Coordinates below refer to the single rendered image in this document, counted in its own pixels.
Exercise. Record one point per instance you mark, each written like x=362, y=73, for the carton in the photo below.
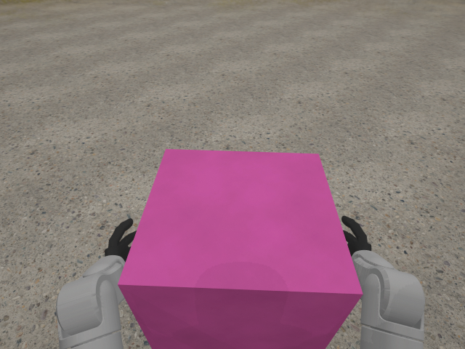
x=240, y=250

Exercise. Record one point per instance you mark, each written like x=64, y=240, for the right robot forearm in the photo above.
x=392, y=304

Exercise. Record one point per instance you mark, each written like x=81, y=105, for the left robot forearm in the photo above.
x=87, y=308

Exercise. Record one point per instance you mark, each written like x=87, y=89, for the left robot hand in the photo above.
x=117, y=246

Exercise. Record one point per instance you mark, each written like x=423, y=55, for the right robot hand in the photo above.
x=358, y=243

